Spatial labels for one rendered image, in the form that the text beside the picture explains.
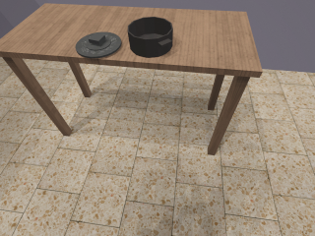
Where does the table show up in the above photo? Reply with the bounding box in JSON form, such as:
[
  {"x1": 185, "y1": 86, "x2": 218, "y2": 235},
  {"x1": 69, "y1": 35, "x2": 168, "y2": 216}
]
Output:
[{"x1": 0, "y1": 3, "x2": 263, "y2": 155}]

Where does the pot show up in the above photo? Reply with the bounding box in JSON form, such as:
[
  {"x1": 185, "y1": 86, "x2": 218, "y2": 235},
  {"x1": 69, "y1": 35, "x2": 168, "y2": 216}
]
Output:
[{"x1": 127, "y1": 17, "x2": 173, "y2": 58}]

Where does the knob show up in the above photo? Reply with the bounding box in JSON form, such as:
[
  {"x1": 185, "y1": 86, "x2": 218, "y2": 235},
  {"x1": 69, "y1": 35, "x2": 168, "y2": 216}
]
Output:
[{"x1": 89, "y1": 33, "x2": 106, "y2": 45}]

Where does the lid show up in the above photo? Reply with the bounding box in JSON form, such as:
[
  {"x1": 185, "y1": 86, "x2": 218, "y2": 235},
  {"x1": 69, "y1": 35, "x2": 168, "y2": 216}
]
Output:
[{"x1": 75, "y1": 31, "x2": 122, "y2": 59}]

